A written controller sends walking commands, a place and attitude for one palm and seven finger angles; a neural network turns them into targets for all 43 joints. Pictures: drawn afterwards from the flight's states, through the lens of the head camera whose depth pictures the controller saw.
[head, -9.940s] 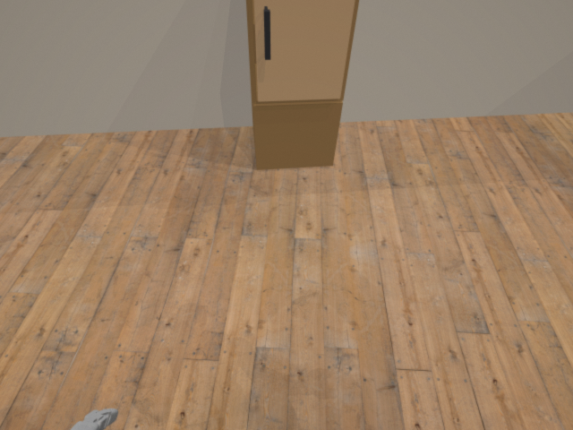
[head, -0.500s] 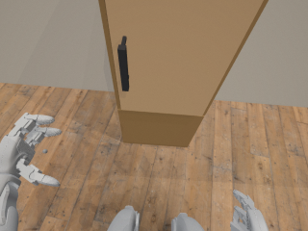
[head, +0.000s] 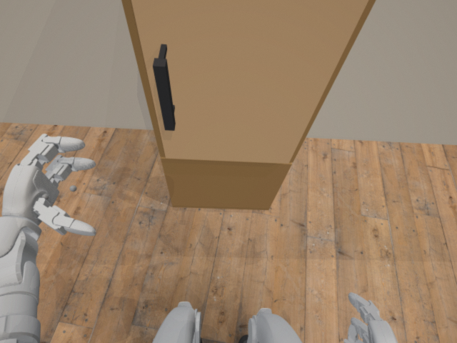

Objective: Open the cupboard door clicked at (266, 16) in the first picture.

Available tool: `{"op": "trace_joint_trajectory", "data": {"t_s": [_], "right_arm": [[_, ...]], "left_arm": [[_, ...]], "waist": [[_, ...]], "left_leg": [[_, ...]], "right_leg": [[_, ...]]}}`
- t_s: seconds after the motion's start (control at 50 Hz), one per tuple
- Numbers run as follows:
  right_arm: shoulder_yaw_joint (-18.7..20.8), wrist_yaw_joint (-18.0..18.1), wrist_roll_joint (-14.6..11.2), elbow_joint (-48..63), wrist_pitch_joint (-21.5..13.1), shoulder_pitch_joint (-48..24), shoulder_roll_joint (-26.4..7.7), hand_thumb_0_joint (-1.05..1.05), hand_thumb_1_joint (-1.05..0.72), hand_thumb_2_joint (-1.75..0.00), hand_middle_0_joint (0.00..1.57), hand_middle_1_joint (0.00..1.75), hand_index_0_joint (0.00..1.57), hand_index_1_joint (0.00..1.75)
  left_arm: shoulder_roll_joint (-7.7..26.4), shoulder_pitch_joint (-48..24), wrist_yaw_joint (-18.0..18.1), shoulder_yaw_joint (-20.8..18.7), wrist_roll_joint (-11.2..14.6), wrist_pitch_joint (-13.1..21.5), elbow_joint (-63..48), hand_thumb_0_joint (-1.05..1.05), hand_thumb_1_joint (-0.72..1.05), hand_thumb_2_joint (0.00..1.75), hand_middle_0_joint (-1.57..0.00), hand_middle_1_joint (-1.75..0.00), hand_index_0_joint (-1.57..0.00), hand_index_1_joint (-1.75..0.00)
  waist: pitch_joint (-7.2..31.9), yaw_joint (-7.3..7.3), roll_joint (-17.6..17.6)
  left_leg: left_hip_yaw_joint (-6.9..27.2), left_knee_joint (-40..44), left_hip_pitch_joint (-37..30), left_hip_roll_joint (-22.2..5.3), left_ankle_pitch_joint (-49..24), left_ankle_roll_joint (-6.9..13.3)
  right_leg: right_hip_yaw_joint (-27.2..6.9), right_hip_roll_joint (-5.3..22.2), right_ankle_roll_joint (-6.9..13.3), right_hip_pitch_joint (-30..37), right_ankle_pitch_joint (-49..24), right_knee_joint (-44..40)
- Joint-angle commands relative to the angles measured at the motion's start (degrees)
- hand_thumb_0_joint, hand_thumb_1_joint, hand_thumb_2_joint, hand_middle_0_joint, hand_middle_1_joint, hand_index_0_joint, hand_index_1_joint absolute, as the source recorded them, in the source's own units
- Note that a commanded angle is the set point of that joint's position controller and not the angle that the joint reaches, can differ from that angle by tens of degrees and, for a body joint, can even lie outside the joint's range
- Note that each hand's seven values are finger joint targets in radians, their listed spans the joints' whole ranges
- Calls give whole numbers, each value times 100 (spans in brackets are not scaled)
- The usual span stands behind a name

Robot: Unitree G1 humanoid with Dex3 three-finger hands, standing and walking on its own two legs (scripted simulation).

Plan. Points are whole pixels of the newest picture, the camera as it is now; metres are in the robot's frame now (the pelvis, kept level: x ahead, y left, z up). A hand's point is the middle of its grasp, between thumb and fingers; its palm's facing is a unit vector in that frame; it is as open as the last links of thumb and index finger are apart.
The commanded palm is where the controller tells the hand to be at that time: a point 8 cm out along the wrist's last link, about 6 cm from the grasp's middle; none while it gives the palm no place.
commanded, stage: move the hooked fingers beside the handle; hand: left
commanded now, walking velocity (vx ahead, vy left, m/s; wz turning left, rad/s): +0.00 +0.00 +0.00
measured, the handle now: (167, 91) +0.58 +0.15 +0.04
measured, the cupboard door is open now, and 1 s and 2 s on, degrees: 0 0 0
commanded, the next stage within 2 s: none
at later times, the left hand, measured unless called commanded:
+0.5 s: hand (93, 155) +0.42 +0.26 +0.03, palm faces +0.06 -1.00 +0.00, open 14.0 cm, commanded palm +0.40 +0.30 +0.04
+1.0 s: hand (122, 125) +0.49 +0.22 +0.03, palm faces +0.05 -1.00 +0.00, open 14.0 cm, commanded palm +0.47 +0.26 +0.03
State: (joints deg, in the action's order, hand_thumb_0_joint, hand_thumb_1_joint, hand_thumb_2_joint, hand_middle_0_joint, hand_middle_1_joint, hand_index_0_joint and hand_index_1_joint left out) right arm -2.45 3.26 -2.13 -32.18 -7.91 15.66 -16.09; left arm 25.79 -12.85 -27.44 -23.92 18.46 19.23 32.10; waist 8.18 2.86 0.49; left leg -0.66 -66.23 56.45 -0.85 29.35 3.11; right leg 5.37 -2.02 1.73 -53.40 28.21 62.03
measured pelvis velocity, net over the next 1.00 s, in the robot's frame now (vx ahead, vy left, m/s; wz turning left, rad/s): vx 0.00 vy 0.01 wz -0.02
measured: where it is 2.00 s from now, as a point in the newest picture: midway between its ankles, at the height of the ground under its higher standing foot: outside the picture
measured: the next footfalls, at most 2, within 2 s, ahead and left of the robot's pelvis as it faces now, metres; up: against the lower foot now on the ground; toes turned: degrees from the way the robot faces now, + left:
none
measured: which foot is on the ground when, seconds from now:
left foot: down 0.00-1.00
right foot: down 0.00-1.00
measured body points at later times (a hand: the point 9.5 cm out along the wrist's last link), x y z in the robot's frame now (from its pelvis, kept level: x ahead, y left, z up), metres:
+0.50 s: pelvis +0.00 +0.01 +0.00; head +0.12 +0.04 +0.43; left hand +0.41 +0.31 +0.04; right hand +0.10 -0.26 -0.10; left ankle +0.02 +0.08 -0.65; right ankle +0.01 -0.11 -0.65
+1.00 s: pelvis +0.00 +0.01 -0.01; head +0.14 +0.04 +0.41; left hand +0.48 +0.28 +0.04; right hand +0.03 -0.26 -0.12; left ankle +0.02 +0.08 -0.65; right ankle +0.01 -0.11 -0.65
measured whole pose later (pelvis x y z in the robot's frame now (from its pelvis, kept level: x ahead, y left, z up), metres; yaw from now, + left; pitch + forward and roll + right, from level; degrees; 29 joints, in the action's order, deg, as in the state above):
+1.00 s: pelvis +0.00 +0.01 -0.01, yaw -1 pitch +25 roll -4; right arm -3.2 0.5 0.2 -35.5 2.7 19.1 -15.4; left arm 29.1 -45.7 -14.9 -23.4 7.2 25.6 63.3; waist 7.4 8.7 1.0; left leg -1.2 -69.1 64.0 -1.0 29.8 4.0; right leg 4.8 -2.1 0.9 -60.9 28.2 64.5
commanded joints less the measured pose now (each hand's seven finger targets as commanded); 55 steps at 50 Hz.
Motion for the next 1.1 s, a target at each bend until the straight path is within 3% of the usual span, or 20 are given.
{"op": "trace_joint_trajectory", "data": {"t_s": [0.0,0.04,0.06,0.14,0.16,0.18,0.32,0.4,0.46,0.54,0.6,0.68,0.74,0.76,0.78,0.86,0.9,0.96,0.98,1.08], "right_arm": [[440,1,10,616,-126,268,-915,0,-90,-90,20,30,20,30],[460,-1,10,619,-82,335,-945,0,-90,-90,20,30,20,30],[457,-15,18,601,-68,354,-930,0,-90,-90,20,30,20,30],[496,-22,33,459,-33,471,-934,0,-90,-90,20,30,20,30],[525,-11,39,384,-11,528,-967,0,-90,-90,20,30,20,30],[518,-18,40,373,3,539,-948,0,-90,-90,20,30,20,30],[460,-13,63,292,235,575,-960,0,-90,-90,20,30,20,30],[440,-52,100,293,347,634,-951,0,-90,-90,20,30,20,30],[424,-62,112,189,420,726,-985,0,-90,-90,20,30,20,30],[436,-72,116,107,509,786,-998,0,-90,-90,20,30,20,30],[464,-84,115,55,608,885,-1049,0,-90,-90,20,30,20,30],[473,-131,158,23,708,973,-1017,0,-90,-90,20,30,20,30],[463,-165,197,2,785,1054,-1013,0,-90,-90,20,30,20,30],[454,-166,196,-26,825,1063,-1022,0,-90,-90,20,30,20,30],[448,-186,194,-29,852,1056,-978,0,-90,-90,20,30,20,30],[393,-194,228,-45,951,1132,-1030,0,-90,-90,20,30,20,30],[381,-209,253,-52,968,1143,-1027,0,-90,-90,20,30,20,30],[380,-205,283,-60,1001,1210,-1074,0,-90,-90,20,30,20,30],[368,-216,287,-64,1008,1212,-1042,0,-90,-90,20,30,20,30],[362,-235,328,-128,1093,1389,-1091,0,-90,-90,20,30,20,30]], "left_arm": [[1400,-1186,241,-524,86,331,-737,0,-50,30,-30,-120,-30,-120],[1519,-1210,281,-605,42,422,-648,0,-50,30,-30,-120,-30,-120],[1494,-1377,293,-518,-22,504,-822,0,-50,30,-30,-120,-30,-120],[1020,-2019,307,68,-115,666,-912,0,-50,30,-30,-120,-30,-120],[1250,-2159,340,-126,-142,712,-940,0,-50,30,-30,-120,-30,-120],[1053,-2148,344,55,-163,714,-853,0,-50,30,-30,-120,-30,-120],[1497,-2689,651,-349,-377,641,116,0,-50,30,-30,-120,-30,-120],[1570,-3126,727,-330,-495,776,269,0,-50,30,-30,-120,-30,-120],[1616,-3641,673,-277,-532,881,594,0,-50,30,-30,-120,-30,-120],[1298,-4078,548,71,-528,892,918,0,-50,30,-30,-120,-30,-120],[1467,-4174,574,-39,-588,850,1161,0,-50,30,-30,-120,-30,-120],[1423,-4522,765,13,-664,932,994,0,-50,30,-30,-120,-30,-120],[1490,-4529,961,-81,-719,979,1131,0,-50,30,-30,-120,-30,-120],[1655,-4700,1031,-172,-791,1002,1168,0,-50,30,-30,-120,-30,-120],[1379,-4739,1071,20,-809,979,1361,0,-50,30,-30,-120,-30,-120],[1724,-5254,1209,-122,-1013,1006,1798,0,-50,30,-30,-120,-30,-120],[1581,-5462,1243,1,-1052,1026,1985,0,-50,30,-30,-120,-30,-120],[1860,-5783,1281,-147,-1117,1144,1942,0,-50,30,-30,-120,-30,-120],[1641,-5921,1266,42,-1114,1158,1977,0,-50,30,-30,-120,-30,-120],[1856,-6195,1309,-82,-1206,1083,2292,0,-50,30,-30,-120,-30,-120]], "waist": [[1918,-62,330],[1960,-73,257],[2129,-80,553],[2141,181,720],[2287,137,732],[2334,153,766],[2078,81,590],[2364,108,735],[2361,250,638],[2349,394,795],[2457,342,719],[2811,323,1024],[2800,367,885],[2752,370,920],[2614,452,824],[2428,553,813],[2350,638,818],[2716,660,946],[2762,735,958],[2975,817,982]], "left_leg": [[354,912,-1330,-22,-1978,-151],[328,872,-1248,-15,-2032,-135],[349,914,-1475,-30,-2193,-164],[494,874,-2017,-111,-2514,-213],[524,880,-2142,-137,-2576,-249],[559,906,-2232,-129,-2590,-266],[509,955,-1756,-87,-2093,-249],[513,863,-1912,-101,-2281,-257],[532,762,-1865,-125,-2315,-235],[616,730,-2018,-144,-2295,-249],[659,737,-2083,-166,-2376,-276],[767,701,-2517,-195,-2967,-379],[781,651,-2455,-207,-3194,-375],[764,657,-2423,-223,-3174,-393],[750,661,-2325,-206,-2961,-362],[714,664,-1947,-173,-2381,-280],[734,652,-1868,-164,-2144,-262],[735,555,-1953,-163,-2228,-241],[758,534,-1989,-163,-2264,-245],[761,374,-1927,-168,-2518,-214]], "right_leg": [[-362,12,-42,1023,-1520,-693],[-403,-1,-22,1122,-1593,-674],[-389,8,-14,1059,-1646,-640],[-311,-22,-5,516,-1558,-637],[-313,-18,-10,510,-1551,-631],[-287,-13,-9,463,-1496,-631],[-298,8,6,533,-1302,-625],[-309,-12,11,495,-1415,-547],[-312,-37,4,378,-1464,-506],[-275,-37,20,41,-1338,-499],[-254,-39,20,-7,-1336,-488],[-215,-40,24,-160,-1449,-420],[-190,-57,13,-151,-1564,-393],[-195,-50,6,-159,-1559,-384],[-194,-56,-11,-210,-1493,-408],[-239,-56,1,-213,-1302,-403],[-237,-53,2,-338,-1178,-412],[-282,-56,2,-327,-1231,-365],[-277,-63,-2,-363,-1252,-350],[-289,-73,-14,-368,-1447,-286]]}}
